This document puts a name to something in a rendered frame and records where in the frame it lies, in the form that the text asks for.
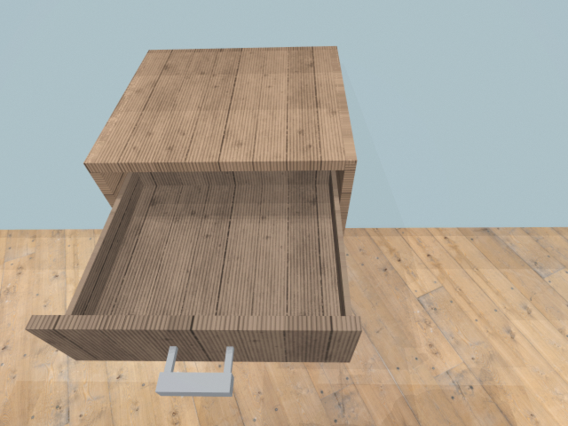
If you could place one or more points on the drawer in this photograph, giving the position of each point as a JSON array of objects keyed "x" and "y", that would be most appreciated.
[{"x": 202, "y": 260}]

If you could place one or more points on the handle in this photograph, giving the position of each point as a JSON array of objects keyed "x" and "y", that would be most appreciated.
[{"x": 196, "y": 384}]

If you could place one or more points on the cabinet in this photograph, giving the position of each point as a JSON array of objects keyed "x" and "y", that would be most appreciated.
[{"x": 231, "y": 109}]

